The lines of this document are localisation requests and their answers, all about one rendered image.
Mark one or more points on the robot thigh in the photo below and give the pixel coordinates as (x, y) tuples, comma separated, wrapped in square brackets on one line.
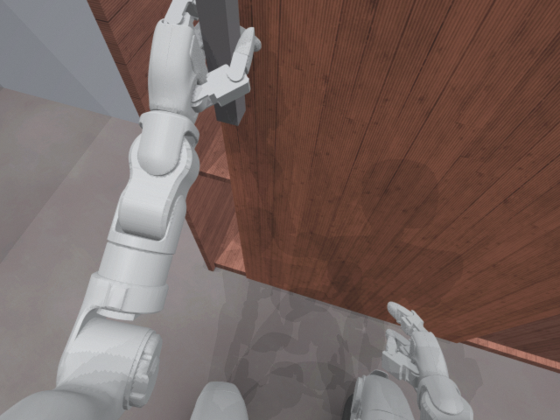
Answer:
[(220, 400), (378, 398)]

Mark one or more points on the robot left forearm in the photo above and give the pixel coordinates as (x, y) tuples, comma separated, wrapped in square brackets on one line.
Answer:
[(147, 224)]

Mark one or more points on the robot right forearm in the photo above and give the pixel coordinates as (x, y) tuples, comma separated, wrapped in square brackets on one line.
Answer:
[(439, 398)]

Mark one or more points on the handle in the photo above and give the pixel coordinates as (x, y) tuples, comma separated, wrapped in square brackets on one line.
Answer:
[(220, 30)]

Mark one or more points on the robot left hand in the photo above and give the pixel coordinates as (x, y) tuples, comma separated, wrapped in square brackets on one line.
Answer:
[(178, 60)]

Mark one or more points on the right robot thigh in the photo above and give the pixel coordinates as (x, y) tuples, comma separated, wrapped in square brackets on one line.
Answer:
[(378, 398)]

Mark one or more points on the robot right hand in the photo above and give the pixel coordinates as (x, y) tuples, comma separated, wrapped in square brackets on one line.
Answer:
[(416, 358)]

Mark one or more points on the left robot thigh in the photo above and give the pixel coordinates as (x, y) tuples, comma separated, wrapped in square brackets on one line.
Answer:
[(220, 400)]

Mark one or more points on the wardrobe door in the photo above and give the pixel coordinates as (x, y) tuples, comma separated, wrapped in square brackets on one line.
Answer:
[(541, 337), (404, 151)]

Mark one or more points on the left robot upper arm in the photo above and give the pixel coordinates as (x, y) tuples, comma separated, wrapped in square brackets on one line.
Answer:
[(110, 367)]

